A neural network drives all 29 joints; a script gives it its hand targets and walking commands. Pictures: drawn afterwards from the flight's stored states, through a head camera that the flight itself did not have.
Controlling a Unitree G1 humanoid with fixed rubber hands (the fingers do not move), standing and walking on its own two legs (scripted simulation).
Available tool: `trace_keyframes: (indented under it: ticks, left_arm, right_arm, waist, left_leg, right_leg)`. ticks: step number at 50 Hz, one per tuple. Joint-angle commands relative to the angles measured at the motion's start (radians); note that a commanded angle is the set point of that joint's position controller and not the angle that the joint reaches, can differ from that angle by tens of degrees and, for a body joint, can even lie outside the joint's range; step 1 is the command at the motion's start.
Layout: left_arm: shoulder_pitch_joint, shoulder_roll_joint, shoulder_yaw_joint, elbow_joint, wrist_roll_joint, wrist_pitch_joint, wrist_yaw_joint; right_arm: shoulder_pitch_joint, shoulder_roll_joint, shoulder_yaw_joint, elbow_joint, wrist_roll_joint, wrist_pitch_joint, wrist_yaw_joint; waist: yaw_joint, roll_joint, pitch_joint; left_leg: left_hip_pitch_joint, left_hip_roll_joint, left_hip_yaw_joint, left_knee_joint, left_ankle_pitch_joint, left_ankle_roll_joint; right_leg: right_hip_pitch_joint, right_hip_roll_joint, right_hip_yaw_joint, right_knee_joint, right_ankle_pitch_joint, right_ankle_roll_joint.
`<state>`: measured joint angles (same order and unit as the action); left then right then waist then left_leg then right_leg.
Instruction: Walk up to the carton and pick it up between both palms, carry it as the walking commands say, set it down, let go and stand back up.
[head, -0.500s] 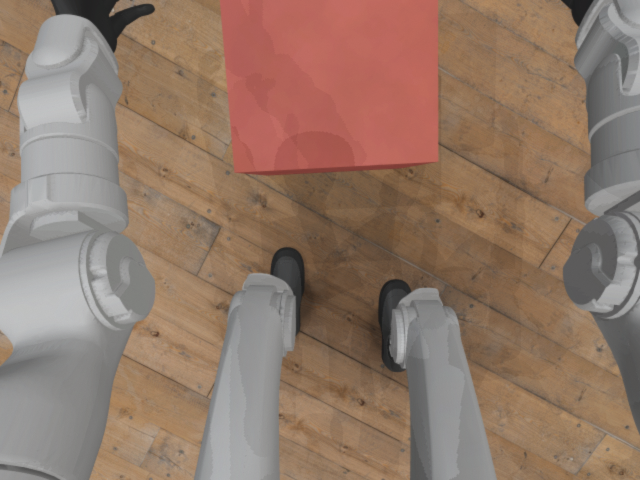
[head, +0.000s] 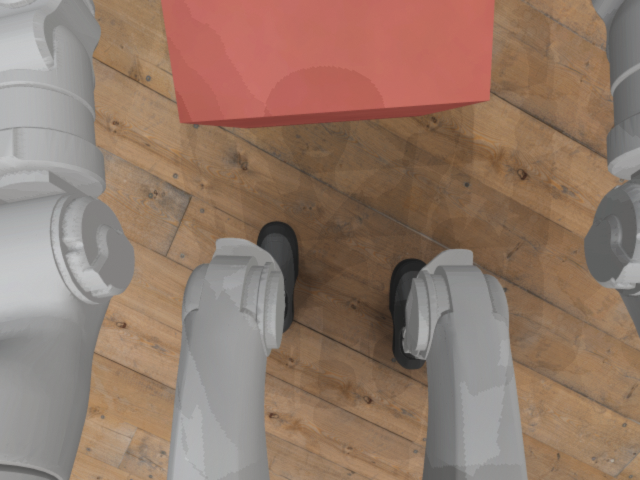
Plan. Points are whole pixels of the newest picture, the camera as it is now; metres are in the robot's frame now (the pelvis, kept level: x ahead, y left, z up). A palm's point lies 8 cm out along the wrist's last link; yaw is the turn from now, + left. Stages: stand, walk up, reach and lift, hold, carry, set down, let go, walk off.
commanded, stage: reach and lift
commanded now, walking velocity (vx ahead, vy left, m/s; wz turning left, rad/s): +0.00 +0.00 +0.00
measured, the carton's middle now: (325, 4) +0.57 +0.07 -0.30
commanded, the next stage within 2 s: none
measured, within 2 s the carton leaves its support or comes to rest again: neither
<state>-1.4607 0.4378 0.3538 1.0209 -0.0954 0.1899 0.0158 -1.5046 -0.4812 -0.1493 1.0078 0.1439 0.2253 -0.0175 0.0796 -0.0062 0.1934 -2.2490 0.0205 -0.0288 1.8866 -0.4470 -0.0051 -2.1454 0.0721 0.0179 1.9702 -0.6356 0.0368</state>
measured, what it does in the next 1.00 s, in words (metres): lowers itself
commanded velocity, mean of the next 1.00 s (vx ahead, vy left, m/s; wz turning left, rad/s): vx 0.00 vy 0.00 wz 0.00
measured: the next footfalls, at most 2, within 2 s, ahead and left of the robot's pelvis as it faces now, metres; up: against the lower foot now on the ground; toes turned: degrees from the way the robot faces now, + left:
none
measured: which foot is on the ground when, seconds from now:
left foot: down 0.00-1.00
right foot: down 0.00-1.00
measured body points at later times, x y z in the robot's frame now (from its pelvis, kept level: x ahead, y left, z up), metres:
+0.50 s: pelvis -0.01 +0.00 -0.07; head +0.39 +0.01 +0.14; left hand +0.56 +0.28 -0.25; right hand +0.61 -0.16 -0.25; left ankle +0.13 +0.13 -0.41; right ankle +0.08 -0.12 -0.41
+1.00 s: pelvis -0.01 +0.00 -0.06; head +0.38 +0.02 +0.15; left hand +0.56 +0.26 -0.23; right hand +0.61 -0.14 -0.23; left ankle +0.12 +0.13 -0.41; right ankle +0.08 -0.12 -0.41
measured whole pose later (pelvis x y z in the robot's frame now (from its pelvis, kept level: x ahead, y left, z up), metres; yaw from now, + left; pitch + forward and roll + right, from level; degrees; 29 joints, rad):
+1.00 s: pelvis -0.01 +0.00 -0.06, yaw +0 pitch +36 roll +0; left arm -1.62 0.46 0.21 1.18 -0.23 0.11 0.06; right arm -1.67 -0.49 0.00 1.12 0.23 0.16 -0.06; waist 0.09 -0.02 0.47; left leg -2.27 0.03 -0.02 2.13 -0.48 -0.01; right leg -2.18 0.05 0.01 2.22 -0.67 0.02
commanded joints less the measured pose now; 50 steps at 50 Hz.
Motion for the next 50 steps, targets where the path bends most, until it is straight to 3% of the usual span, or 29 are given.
trace_keyframes:
  ticks: [1,15,19,27,38,50]
  left_arm:
    - [-0.261,0.177,0.002,-0.081,-0.011,-0.035,0.007]
    - [-0.350,0.222,-0.067,0.008,-0.096,-0.092,0.033]
    - [-0.382,0.240,-0.077,0.011,-0.124,-0.107,0.036]
    - [-0.354,0.255,-0.085,0.042,-0.138,-0.111,0.047]
    - [-0.381,0.212,-0.119,0.050,-0.140,-0.100,0.040]
    - [-0.435,0.155,-0.136,0.056,-0.132,-0.097,0.054]
  right_arm:
    - [-0.289,-0.143,0.001,-0.096,0.010,-0.031,-0.011]
    - [-0.372,-0.167,0.087,-0.052,0.069,-0.068,-0.041]
    - [-0.403,-0.173,0.113,-0.052,0.078,-0.076,-0.048]
    - [-0.407,-0.158,0.161,-0.082,0.105,-0.073,-0.059]
    - [-0.395,-0.151,0.133,-0.024,0.081,-0.070,-0.053]
    - [-0.456,-0.122,0.136,0.021,0.083,-0.081,-0.046]
  waist:
    - [0.024,-0.040,-1.205]
    - [0.032,-0.039,-1.099]
    - [0.040,-0.063,-1.064]
    - [0.081,-0.089,-1.103]
    - [0.045,-0.049,-1.008]
    - [0.050,-0.033,-0.987]
  left_leg:
    - [0.960,-0.012,0.046,0.018,0.429,0.002]
    - [0.884,0.006,0.051,0.180,0.395,0.002]
    - [0.835,0.007,0.050,0.207,0.393,0.003]
    - [0.863,0.008,0.056,0.227,0.433,0.013]
    - [0.813,0.006,0.061,0.198,0.361,0.000]
    - [0.855,-0.011,0.057,0.175,0.339,-0.010]
  right_leg:
    - [0.283,-0.021,-0.083,-0.166,0.258,0.013]
    - [0.304,-0.048,-0.059,0.012,0.258,0.014]
    - [0.332,-0.053,-0.053,0.049,0.285,0.016]
    - [0.361,-0.050,-0.056,0.068,0.315,0.024]
    - [0.322,-0.047,-0.053,0.041,0.264,0.011]
    - [0.308,-0.036,-0.058,0.036,0.234,0.002]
